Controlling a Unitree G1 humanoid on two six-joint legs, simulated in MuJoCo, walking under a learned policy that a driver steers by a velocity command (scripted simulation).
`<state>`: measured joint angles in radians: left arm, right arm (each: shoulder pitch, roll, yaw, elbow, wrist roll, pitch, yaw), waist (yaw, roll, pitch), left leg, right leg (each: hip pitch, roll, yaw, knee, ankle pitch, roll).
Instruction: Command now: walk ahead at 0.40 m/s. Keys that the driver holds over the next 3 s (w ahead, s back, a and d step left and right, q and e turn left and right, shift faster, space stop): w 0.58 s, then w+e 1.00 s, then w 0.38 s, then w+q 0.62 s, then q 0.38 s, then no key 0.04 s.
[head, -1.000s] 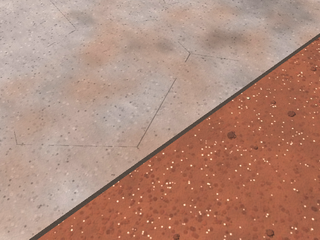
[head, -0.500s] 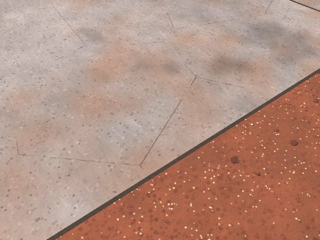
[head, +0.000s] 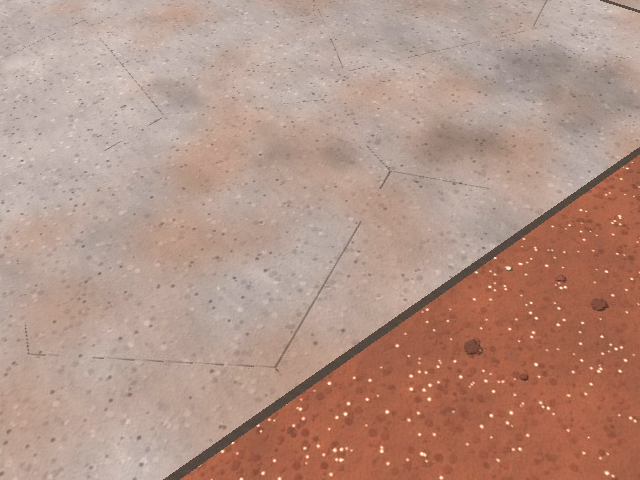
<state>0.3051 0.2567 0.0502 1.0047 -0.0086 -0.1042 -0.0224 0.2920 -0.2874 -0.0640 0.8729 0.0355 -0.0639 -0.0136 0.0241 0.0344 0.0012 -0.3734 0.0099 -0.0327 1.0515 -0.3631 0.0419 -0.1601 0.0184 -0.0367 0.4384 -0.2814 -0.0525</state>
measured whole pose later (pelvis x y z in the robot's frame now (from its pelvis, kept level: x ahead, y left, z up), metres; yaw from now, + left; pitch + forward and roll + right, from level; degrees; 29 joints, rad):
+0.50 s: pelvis +0.27 +0.05 -0.01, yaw -1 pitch +0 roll +1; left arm 0.32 0.27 0.04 0.98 -0.03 -0.09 0.00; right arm 0.14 -0.25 -0.06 0.85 0.00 -0.09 0.04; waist 0.02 -0.02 0.06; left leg -0.34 -0.05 0.07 0.47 -0.13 0.07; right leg -0.32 -0.04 0.05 1.18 -0.38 -0.05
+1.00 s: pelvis +0.56 -0.02 -0.02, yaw -11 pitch +2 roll +1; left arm 0.12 0.28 0.06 0.78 -0.02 -0.07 -0.04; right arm 0.27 -0.28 -0.04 0.92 0.01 -0.09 0.00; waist -0.02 0.00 0.05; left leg -0.23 0.02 0.02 1.09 -0.45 0.01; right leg -0.47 0.04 -0.03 0.60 -0.16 -0.09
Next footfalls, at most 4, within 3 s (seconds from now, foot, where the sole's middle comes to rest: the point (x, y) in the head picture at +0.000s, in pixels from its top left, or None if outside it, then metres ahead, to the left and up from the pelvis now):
0.36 left None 0.38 0.13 -0.78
0.92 right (415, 414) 0.67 -0.12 -0.78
1.40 left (361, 294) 1.01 -0.01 -0.78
1.92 right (502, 265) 1.10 -0.38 -0.78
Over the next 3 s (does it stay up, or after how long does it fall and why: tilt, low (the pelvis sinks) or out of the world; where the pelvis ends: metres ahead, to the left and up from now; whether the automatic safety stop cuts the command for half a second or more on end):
stays up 1.52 -0.46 -0.02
